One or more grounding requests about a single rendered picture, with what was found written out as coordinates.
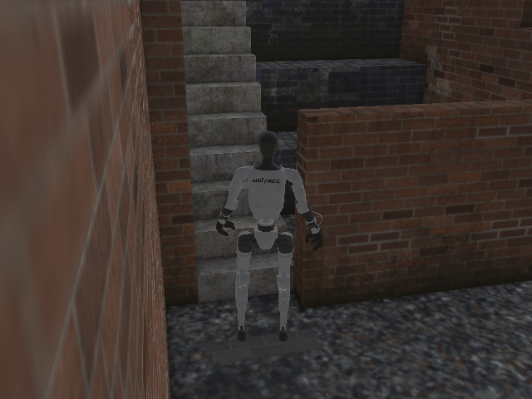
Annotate stairs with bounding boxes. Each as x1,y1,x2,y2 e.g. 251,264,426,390
180,0,294,303

